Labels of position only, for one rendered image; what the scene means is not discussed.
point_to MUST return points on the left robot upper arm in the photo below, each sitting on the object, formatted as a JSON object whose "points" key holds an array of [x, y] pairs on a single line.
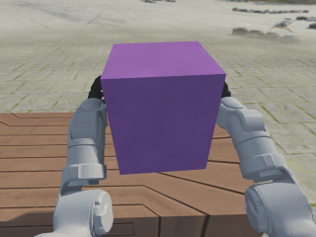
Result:
{"points": [[87, 213]]}

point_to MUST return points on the right robot forearm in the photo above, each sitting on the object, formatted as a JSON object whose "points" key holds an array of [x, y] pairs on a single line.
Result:
{"points": [[259, 160]]}

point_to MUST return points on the robot left hand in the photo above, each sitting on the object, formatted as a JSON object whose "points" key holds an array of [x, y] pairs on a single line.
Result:
{"points": [[96, 89]]}

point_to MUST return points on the robot right hand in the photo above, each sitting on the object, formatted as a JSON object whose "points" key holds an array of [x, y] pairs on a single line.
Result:
{"points": [[225, 91]]}

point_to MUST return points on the left robot forearm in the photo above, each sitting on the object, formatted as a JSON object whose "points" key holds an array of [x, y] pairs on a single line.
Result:
{"points": [[85, 163]]}

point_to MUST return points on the right robot upper arm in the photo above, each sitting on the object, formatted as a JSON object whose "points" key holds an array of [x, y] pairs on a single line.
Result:
{"points": [[279, 209]]}

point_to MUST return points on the pedestal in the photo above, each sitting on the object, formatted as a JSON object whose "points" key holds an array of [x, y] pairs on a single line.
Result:
{"points": [[206, 202]]}

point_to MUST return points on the carton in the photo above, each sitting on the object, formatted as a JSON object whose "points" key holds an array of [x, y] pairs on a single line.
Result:
{"points": [[162, 101]]}

